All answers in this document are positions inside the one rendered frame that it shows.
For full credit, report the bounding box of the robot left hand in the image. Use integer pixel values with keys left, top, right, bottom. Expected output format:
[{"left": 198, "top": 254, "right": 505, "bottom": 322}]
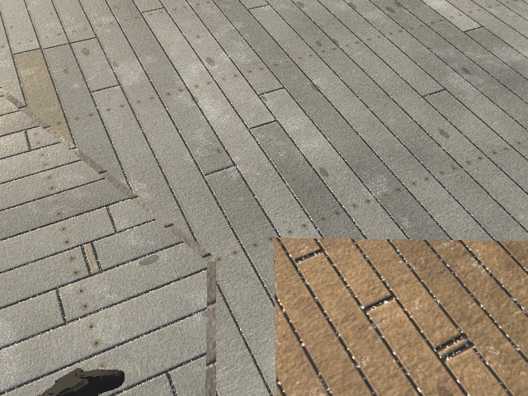
[{"left": 37, "top": 368, "right": 125, "bottom": 396}]

